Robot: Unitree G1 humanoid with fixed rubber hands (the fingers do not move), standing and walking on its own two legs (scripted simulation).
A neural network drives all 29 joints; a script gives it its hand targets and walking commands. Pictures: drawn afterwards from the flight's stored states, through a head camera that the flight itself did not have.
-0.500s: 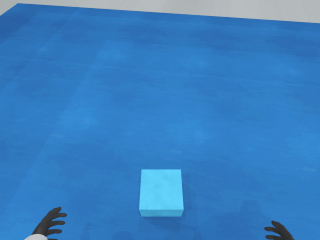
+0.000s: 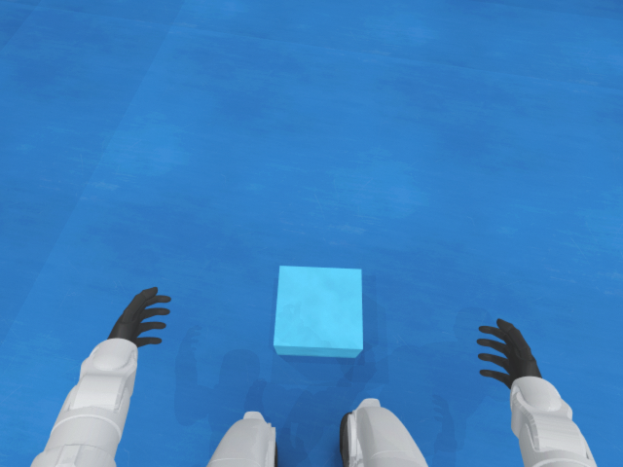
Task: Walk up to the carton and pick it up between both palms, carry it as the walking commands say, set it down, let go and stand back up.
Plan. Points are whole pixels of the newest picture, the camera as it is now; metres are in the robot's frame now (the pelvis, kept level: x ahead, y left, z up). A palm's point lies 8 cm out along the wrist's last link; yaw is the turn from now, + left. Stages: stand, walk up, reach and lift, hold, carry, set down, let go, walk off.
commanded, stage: reach and lift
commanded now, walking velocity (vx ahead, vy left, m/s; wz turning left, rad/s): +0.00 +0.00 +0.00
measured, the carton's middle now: (318, 313) +0.44 -0.03 -0.64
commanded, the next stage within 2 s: none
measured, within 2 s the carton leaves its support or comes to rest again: neither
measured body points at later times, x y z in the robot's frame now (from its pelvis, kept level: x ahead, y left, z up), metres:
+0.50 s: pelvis -0.07 +0.01 -0.05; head +0.18 -0.01 +0.33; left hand +0.40 +0.21 -0.14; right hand +0.36 -0.26 -0.15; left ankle -0.01 +0.12 -0.69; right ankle +0.04 -0.12 -0.69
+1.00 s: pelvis -0.05 +0.00 -0.08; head +0.27 -0.01 +0.25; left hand +0.48 +0.19 -0.19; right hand +0.45 -0.24 -0.19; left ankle -0.01 +0.12 -0.69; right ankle +0.04 -0.12 -0.69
